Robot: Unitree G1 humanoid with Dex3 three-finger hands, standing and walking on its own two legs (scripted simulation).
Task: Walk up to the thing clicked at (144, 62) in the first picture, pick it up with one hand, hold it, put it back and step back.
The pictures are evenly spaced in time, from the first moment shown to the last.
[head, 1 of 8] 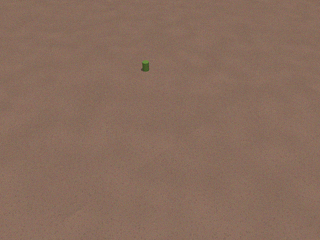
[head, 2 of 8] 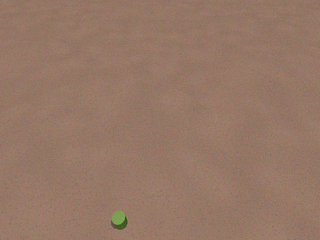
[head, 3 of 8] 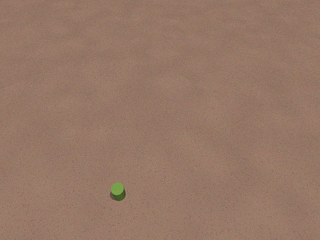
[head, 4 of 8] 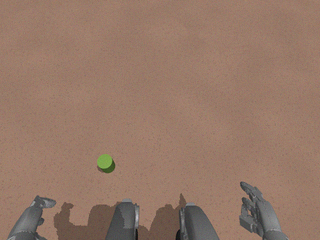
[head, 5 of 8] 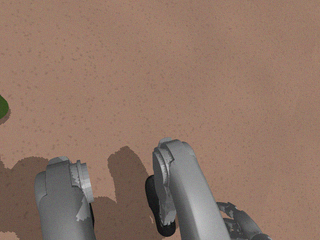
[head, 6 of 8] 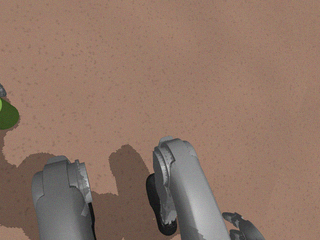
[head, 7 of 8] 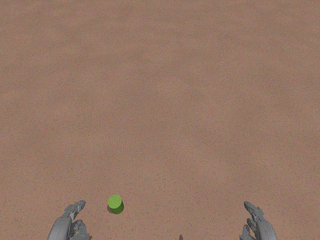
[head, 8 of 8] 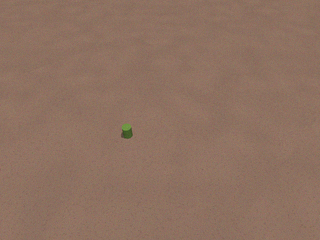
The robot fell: no
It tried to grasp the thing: yes
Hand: left
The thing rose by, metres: 0.64
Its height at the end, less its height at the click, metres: +0.00
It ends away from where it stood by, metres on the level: 0.01
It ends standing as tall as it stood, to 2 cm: yes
